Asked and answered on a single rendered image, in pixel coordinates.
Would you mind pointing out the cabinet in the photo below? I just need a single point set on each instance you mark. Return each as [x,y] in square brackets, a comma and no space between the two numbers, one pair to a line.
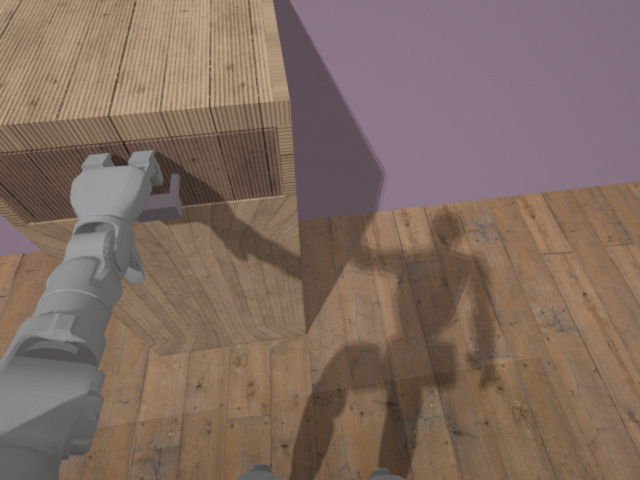
[77,72]

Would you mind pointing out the left robot hand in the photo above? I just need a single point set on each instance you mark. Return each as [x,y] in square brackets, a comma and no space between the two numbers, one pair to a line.
[118,191]

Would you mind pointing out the robot left upper arm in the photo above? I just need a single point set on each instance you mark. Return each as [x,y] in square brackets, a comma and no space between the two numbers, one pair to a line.
[49,410]

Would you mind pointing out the handle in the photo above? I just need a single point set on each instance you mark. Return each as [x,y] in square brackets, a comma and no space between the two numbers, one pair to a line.
[163,206]

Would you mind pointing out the drawer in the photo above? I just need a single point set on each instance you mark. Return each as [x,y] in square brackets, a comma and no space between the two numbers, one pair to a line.
[213,167]

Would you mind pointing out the left robot forearm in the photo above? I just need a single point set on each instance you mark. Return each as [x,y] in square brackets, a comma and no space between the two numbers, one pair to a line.
[73,312]

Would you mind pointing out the robot left shin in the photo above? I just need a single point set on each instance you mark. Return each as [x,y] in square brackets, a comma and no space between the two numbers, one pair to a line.
[261,467]

